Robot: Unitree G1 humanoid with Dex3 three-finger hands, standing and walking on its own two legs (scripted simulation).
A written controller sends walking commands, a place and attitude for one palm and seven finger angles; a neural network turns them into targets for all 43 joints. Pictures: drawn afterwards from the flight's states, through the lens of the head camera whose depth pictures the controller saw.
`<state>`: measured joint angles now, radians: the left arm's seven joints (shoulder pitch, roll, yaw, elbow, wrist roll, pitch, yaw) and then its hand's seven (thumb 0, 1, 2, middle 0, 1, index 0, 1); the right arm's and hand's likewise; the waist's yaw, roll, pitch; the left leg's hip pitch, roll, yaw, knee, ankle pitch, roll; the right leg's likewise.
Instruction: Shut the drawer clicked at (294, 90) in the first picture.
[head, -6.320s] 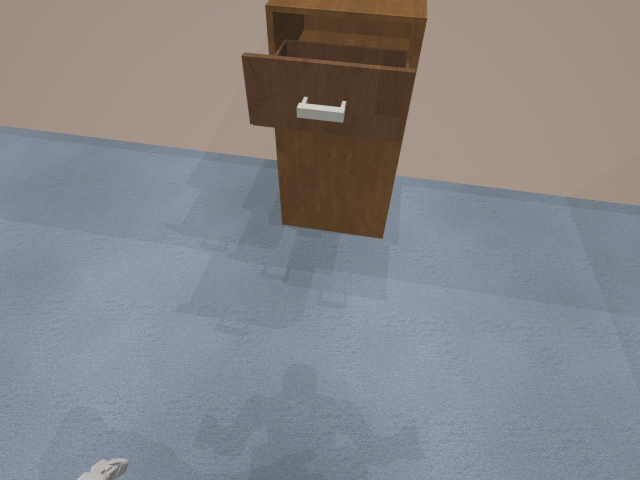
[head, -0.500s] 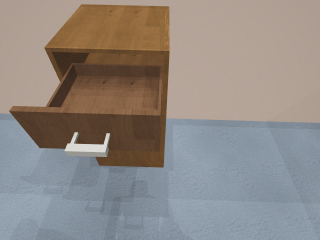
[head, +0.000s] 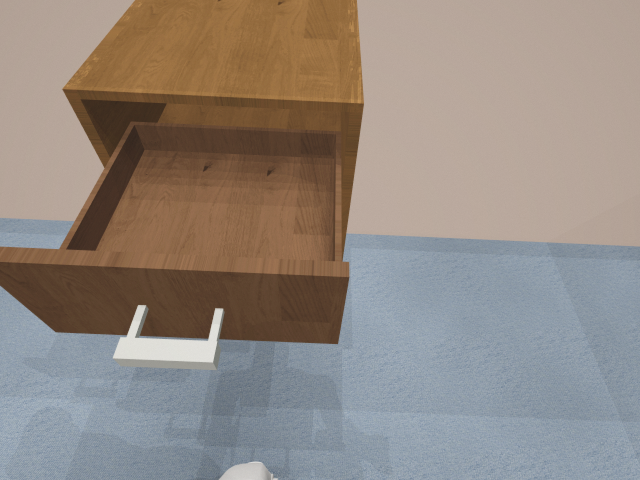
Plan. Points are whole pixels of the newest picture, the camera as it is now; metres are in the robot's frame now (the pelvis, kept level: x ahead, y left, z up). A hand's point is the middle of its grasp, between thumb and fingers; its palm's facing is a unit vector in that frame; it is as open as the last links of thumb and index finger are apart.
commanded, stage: come to a stop and stand still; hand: left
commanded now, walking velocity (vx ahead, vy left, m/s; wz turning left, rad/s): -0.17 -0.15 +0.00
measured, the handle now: (174, 334) +0.26 +0.20 +0.03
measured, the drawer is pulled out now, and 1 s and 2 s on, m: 0.30 0.30 0.30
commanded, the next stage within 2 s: look again from close up in 1.30 s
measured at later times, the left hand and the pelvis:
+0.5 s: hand out of the picture +0.03 +0.14 -0.15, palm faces +0.03 -0.97 -0.22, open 7.3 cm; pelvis -0.01 -0.04 +0.02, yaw +0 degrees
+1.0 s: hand out of the picture -0.03 +0.16 -0.15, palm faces +0.02 -0.98 -0.21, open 7.3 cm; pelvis -0.05 -0.01 +0.03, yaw +0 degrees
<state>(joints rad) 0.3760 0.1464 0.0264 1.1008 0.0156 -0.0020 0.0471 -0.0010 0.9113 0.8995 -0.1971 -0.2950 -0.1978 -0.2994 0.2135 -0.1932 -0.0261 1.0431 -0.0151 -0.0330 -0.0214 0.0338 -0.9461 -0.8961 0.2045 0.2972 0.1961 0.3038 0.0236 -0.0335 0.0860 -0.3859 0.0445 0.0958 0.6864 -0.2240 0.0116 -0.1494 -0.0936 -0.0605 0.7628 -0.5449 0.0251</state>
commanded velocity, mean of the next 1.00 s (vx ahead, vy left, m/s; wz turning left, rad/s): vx -0.02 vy -0.01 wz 0.00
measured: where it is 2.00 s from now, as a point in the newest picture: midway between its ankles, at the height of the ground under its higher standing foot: outside the picture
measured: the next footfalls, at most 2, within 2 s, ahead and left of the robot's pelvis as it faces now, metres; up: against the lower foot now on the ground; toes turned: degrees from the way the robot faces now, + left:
right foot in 0.22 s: +0.02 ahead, -0.11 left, +0.00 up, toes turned -3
left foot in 0.46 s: +0.00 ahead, +0.09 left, +0.00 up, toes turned +2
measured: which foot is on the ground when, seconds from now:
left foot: down 0.00-0.24, up 0.26-0.44, down 0.46-1.00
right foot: up 0.00-0.20, down 0.22-1.00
